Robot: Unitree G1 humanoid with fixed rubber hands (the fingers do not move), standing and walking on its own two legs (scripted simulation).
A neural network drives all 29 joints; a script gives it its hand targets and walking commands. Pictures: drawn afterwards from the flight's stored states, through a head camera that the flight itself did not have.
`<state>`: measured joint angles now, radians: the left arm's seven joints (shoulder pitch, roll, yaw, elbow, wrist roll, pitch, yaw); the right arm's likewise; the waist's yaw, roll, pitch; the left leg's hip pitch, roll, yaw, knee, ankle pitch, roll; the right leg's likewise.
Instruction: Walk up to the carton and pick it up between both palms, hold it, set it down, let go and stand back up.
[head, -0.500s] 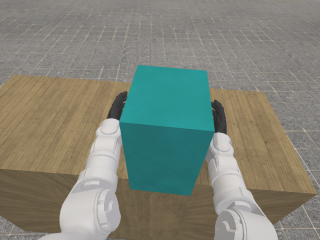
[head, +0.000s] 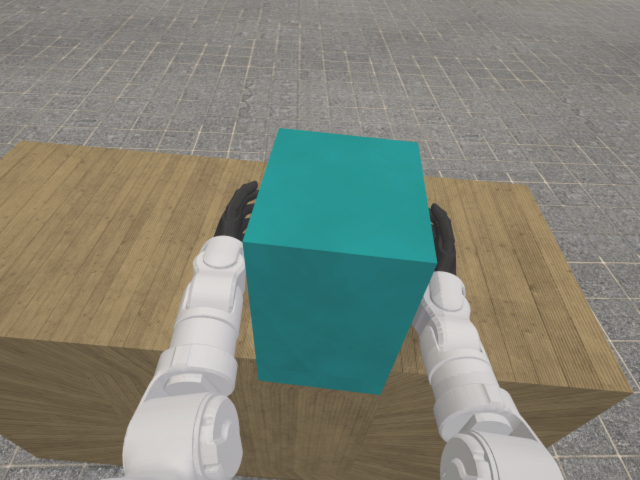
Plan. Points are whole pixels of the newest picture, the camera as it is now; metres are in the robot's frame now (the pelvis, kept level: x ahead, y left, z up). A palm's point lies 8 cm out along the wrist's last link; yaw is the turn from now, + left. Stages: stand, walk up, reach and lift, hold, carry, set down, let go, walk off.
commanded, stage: reach and lift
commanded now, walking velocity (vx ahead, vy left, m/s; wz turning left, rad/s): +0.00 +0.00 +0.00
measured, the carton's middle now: (332, 269) +0.38 -0.05 +0.07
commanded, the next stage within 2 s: none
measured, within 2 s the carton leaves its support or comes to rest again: leaves its support in 0.50 s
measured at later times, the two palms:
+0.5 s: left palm (231, 235) +0.40 +0.08 +0.12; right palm (438, 265) +0.35 -0.18 +0.10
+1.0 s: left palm (223, 241) +0.38 +0.09 +0.13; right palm (435, 255) +0.36 -0.17 +0.11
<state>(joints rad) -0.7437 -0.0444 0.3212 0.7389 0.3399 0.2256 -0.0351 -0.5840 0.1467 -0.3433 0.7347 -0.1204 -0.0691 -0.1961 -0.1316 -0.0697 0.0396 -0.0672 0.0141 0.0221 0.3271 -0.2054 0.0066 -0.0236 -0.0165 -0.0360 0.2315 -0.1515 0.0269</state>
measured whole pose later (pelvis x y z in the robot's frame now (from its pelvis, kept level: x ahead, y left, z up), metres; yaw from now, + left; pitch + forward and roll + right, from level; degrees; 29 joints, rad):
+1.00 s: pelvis -0.03 -0.03 +0.00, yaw +0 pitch -1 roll -1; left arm -0.78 -0.05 0.30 0.77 0.31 0.15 0.07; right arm -0.71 0.03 -0.26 1.00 -0.02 -0.26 -0.20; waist -0.04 -0.03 0.00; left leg -0.14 0.05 0.02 0.30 -0.14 -0.03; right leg -0.10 0.02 -0.07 0.21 -0.10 -0.02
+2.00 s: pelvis -0.05 -0.01 -0.01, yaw +0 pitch -5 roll -2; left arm -0.85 0.00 0.25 0.41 0.21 0.76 0.13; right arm -0.90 -0.08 -0.05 0.76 0.27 0.36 -0.23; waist -0.08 -0.02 -0.05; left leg -0.15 0.03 0.01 0.43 -0.19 0.00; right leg -0.11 0.00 -0.05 0.32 -0.13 0.01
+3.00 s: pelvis -0.03 -0.01 -0.01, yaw +1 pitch -3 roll -2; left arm -0.97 0.05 0.32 0.46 0.16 0.92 0.10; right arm -1.07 -0.15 0.03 0.77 0.42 0.63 -0.34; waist -0.09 0.02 -0.16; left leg -0.18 0.04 -0.05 0.46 -0.23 -0.02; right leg -0.10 0.03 -0.04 0.31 -0.16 0.00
